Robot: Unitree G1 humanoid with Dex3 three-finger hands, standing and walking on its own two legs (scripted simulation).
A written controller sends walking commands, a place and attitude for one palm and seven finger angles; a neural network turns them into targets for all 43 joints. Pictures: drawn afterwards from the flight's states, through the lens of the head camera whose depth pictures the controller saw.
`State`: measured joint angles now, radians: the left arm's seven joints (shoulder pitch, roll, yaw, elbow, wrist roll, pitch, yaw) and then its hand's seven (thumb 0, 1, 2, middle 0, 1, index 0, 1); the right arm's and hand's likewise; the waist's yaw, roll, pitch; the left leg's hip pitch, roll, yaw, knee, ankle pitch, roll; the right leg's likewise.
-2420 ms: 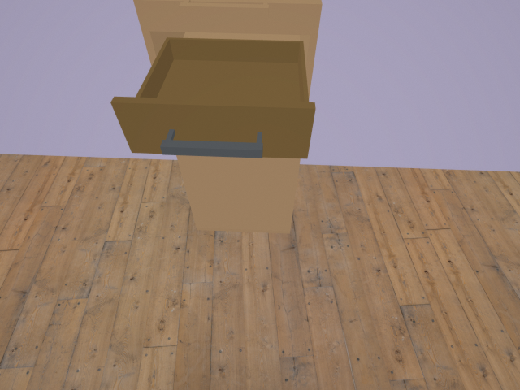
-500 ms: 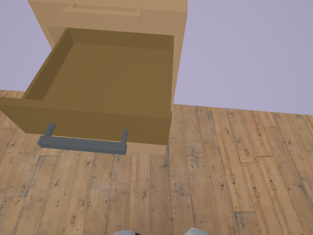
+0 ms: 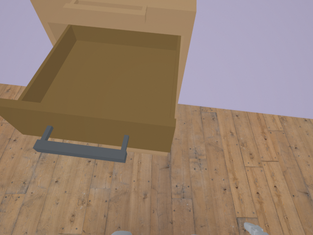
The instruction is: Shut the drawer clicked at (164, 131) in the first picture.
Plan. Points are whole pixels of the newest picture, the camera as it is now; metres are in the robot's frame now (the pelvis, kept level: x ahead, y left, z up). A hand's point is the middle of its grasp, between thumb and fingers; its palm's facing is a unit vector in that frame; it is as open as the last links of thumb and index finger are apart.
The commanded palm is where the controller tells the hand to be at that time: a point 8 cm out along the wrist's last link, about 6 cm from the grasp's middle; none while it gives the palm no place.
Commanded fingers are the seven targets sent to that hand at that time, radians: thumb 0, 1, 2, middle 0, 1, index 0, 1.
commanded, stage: come to a stop and stand still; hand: left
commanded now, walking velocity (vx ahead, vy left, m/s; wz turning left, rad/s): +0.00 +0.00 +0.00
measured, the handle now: (84, 142) +0.29 +0.19 +0.07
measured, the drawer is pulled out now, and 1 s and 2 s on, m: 0.30 0.30 0.30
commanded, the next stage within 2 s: look again from close up in 0.24 s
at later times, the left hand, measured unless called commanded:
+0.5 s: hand out of the picture +0.05 +0.21 -0.17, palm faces -0.03 -0.97 -0.23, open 7.3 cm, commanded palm none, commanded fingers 0.00 0.90 0.90 -0.20 -0.30 -0.20 -0.30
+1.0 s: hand out of the picture +0.09 +0.27 -0.12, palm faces +0.11 -0.96 -0.24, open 7.4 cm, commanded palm +0.09 +0.30 -0.05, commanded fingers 0.00 0.90 0.90 -0.30 -0.41 -0.30 -0.41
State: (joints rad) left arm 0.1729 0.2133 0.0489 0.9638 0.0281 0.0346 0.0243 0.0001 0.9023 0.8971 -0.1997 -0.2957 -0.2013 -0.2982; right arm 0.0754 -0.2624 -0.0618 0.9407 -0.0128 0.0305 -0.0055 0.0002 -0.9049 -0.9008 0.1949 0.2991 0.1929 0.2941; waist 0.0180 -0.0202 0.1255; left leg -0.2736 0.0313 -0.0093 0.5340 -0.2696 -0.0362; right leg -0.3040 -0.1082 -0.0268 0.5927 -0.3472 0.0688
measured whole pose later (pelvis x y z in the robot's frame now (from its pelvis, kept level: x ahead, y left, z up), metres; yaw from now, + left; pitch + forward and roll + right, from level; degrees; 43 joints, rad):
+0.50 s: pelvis +0.01 +0.03 +0.00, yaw -3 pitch +0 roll +0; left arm 0.29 0.16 0.00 0.99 0.02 -0.02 0.05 0.00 0.91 0.90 -0.20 -0.30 -0.20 -0.30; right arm 0.24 -0.19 -0.02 0.99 -0.01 0.01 -0.02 0.00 -0.91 -0.90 0.20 0.30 0.19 0.29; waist -0.01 0.01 0.03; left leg -0.20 -0.01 0.05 0.55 -0.35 0.02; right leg -0.18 0.00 0.04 0.56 -0.37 0.01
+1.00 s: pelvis -0.01 +0.07 +0.01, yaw -3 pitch +0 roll +0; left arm 0.43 0.21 0.07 0.50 -0.04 0.07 0.06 0.01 0.91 0.90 -0.20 -0.30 -0.21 -0.30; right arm 0.33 -0.17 0.01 0.94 0.01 -0.13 -0.04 0.01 -0.90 -0.90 0.20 0.30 0.20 0.29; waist 0.01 -0.04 0.02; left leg -0.21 -0.06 0.07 0.49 -0.29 0.07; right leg -0.23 -0.06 0.03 0.58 -0.32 0.02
